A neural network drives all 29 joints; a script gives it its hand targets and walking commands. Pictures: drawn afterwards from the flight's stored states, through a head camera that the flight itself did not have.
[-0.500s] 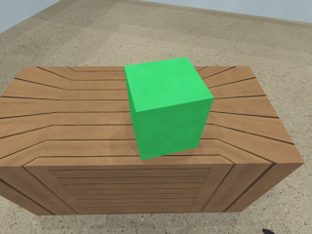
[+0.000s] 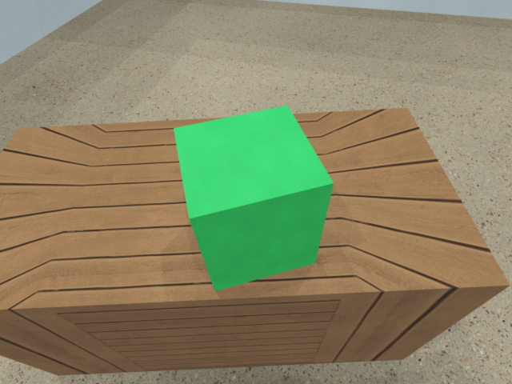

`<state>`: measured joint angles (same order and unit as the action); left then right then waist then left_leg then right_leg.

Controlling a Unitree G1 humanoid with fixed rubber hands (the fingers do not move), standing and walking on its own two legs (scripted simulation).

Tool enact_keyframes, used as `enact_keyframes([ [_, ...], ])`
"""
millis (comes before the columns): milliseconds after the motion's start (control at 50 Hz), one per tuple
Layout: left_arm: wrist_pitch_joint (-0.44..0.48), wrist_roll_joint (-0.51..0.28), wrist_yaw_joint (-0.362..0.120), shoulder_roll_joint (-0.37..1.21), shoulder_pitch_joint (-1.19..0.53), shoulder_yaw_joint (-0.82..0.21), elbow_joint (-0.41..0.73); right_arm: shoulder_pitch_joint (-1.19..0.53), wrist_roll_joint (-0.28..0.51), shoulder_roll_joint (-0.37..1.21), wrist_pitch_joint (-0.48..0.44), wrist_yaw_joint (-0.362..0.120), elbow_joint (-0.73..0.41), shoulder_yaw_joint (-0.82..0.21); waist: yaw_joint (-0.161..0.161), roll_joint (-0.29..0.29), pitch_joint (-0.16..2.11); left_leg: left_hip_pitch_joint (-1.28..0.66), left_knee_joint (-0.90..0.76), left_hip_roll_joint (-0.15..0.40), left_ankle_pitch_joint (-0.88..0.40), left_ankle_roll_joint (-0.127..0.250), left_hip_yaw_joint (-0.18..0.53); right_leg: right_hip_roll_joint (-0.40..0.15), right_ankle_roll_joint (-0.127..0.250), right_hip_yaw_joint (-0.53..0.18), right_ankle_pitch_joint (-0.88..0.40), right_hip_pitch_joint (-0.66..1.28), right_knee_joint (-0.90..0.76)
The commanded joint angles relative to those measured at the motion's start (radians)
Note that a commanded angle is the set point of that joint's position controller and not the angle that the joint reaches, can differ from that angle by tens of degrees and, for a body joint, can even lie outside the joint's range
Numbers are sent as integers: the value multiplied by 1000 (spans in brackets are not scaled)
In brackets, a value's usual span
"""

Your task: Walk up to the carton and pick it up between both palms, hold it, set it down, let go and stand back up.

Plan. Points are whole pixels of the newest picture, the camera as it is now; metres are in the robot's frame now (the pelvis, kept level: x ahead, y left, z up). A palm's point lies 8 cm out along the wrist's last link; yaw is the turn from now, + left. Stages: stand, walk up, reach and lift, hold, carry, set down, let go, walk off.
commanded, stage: walk up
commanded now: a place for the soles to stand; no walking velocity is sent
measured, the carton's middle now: (250, 201) +0.44 +0.01 +0.00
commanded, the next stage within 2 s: reach and lift in 1.50 s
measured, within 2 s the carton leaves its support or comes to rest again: neither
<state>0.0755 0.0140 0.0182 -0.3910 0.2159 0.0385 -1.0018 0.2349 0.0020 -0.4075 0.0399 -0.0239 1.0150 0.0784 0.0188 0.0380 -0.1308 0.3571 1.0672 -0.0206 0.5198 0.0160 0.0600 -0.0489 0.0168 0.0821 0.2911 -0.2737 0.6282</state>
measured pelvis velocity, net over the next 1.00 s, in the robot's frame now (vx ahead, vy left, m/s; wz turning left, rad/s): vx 0.02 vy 0.04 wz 0.02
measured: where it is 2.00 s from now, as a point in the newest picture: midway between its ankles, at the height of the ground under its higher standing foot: outside the picture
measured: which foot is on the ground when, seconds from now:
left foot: up 0.00-0.16, down 0.18-1.00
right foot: down 0.00-1.00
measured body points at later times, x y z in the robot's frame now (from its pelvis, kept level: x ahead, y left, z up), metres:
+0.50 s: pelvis +0.02 +0.03 +0.00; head +0.06 +0.04 +0.45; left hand +0.10 +0.34 -0.14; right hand +0.16 -0.26 -0.12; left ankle +0.07 +0.16 -0.73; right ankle +0.03 -0.11 -0.73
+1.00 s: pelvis +0.02 +0.04 +0.02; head +0.05 +0.04 +0.47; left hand +0.08 +0.35 -0.12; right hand +0.13 -0.26 -0.11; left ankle +0.07 +0.16 -0.73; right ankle +0.03 -0.11 -0.73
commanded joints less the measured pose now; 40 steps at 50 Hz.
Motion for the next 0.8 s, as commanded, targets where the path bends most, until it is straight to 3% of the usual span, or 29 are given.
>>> enact_keyframes([
  [0, 3, 4, 25, -274, -7, 61, 81, 38, 9, -166, -26, 11, -74, 34, -17, -179, 113, 32, -83, 61, -59, -16, 31, -232, 178, -191, -400, 49, -219],
  [40, -2, 12, 16, -268, -31, 60, 85, 19, 3, -153, -15, 9, -68, 30, -33, -231, 112, -11, -206, 63, -68, -16, -15, -222, 164, -166, -315, 7, -215],
  [60, -7, 11, 15, -264, -58, 51, 95, -1, -1, -153, -15, 11, -70, 31, -30, -237, 90, -29, -246, 59, -89, -13, -48, -221, 159, -167, -348, -34, -205],
  [80, -16, 6, 12, -284, -86, 54, 97, -1, 4, -169, -15, 11, -60, 36, -24, -244, 118, -70, -291, 59, -106, -15, -74, -231, 160, -164, -348, -38, -164],
  [120, -36, -9, 8, -272, -128, 43, 96, 31, -3, -157, -27, 19, -36, 39, 17, -210, 149, -204, -419, 36, -282, 5, -107, -204, 125, -137, -311, -134, -70],
  [140, -43, -15, 9, -251, -132, 34, 94, 22, -9, -185, -36, 23, -36, 43, 21, -150, 153, -222, -488, 48, -367, 14, -64, -170, 85, -115, -243, -142, -19],
  [160, -49, -28, 9, -206, -92, 23, 94, -4, -24, -263, -44, 30, -50, 60, -2, 30, 167, -205, -575, 194, -508, 57, 157, -85, 28, -65, -130, -171, 121],
  [180, -60, -40, 14, -197, -88, 22, 76, -53, -9, -311, -56, 31, -56, 57, -3, 126, 216, -98, -651, 319, -489, 182, 323, 23, -4, -31, 112, -86, 219],
  [200, -70, -34, 16, -219, -92, 32, 52, -107, -11, -309, -59, 28, -59, 48, -16, 137, 194, -19, -652, 351, -475, 233, 381, 34, -3, -71, 326, -37, 270],
  [220, -70, -37, 15, -204, -60, 26, 33, -157, -12, -283, -63, 30, -67, 38, -44, 135, 179, -2, -624, 327, -465, 229, 313, 14, 4, -83, 304, -13, 255],
  [240, -64, -38, 15, -193, -33, 24, 0, -210, -7, -243, -58, 34, -67, 20, -67, 135, 175, -15, -570, 278, -536, 190, 225, 10, 14, -74, 208, 14, 137],
  [260, -52, -27, 16, -200, -14, 21, -19, -217, -3, -208, -52, 32, -62, 4, -85, 117, 170, 9, -507, 230, -569, 113, 148, -20, 24, -105, 7, 59, -28],
  [280, -38, -5, 19, -240, -48, 22, -24, -224, 6, -162, -44, 31, -58, -7, -60, 15, 135, 18, -403, 149, -519, 46, 76, -105, 52, -264, -60, -7, -154],
  [300, -30, 1, 14, -301, -117, 31, -18, -195, 12, -171, -38, 32, -44, 2, -15, -69, 124, -39, -365, 83, -402, 12, 7, -181, 97, -353, -108, -82, -190],
  [320, -26, -4, 9, -304, -158, 28, -17, -171, 12, -180, -36, 31, -20, 3, 6, -63, 145, -108, -394, 78, -356, 6, 1, -195, 115, -331, -175, -97, -163],
  [340, -27, -8, 7, -281, -178, 20, -17, -173, 9, -187, -37, 26, -9, 6, 12, -26, 174, -169, -431, 94, -377, 11, 4, -167, 90, -275, -168, -105, -136],
  [400, -39, -15, 7, -224, -163, 7, -44, -230, 5, -196, -48, 21, -1, 6, -22, -20, 215, -157, -520, 172, -463, 69, 82, -56, 19, -153, -85, -37, -106],
  [420, -41, -14, 6, -214, -163, 4, -57, -233, 11, -190, -51, 20, 5, 2, -23, -39, 225, -144, -539, 182, -476, 68, 83, -56, 18, -144, -106, 6, -109],
  [520, -40, -16, -1, -205, -173, 0, -75, -294, 6, -177, -51, 17, 31, -6, -30, 10, 200, -172, -600, 164, -445, 43, 55, -69, 27, -165, -128, 11, -165],
  [640, -44, -14, -7, -190, -168, -7, -96, -305, 8, -185, -49, 12, 53, -11, -33, -9, 193, -184, -682, 177, -344, 34, 68, -65, 21, -143, -65, 37, -231],
  [780, -43, -8, -12, -193, -170, -7, -114, -309, 5, -169, -49, 11, 74, -19, -35, -3, 187, -203, -730, 170, -335, 16, 49, -78, 10, -145, -99, 71, -294],
])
